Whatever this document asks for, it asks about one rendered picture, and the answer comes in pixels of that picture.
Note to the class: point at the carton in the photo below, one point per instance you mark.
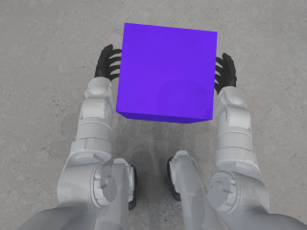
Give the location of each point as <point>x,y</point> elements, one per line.
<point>167,74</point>

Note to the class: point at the robot right forearm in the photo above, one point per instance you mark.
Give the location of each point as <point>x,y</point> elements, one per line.
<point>234,147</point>

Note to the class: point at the robot right shin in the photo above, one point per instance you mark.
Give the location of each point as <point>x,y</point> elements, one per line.
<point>179,153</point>

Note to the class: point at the left robot upper arm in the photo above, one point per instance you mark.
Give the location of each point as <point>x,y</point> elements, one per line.
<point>83,191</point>

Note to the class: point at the left robot hand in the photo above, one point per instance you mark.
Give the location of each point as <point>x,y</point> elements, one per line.
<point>103,68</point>

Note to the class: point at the right robot upper arm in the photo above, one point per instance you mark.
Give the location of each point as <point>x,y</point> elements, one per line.
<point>243,202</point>

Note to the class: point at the robot right thigh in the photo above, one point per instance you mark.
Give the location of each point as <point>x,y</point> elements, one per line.
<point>196,210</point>

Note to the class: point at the right robot hand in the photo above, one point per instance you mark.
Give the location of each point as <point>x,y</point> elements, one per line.
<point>227,75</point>

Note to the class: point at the robot left forearm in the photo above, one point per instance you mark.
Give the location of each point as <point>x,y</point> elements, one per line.
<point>92,143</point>

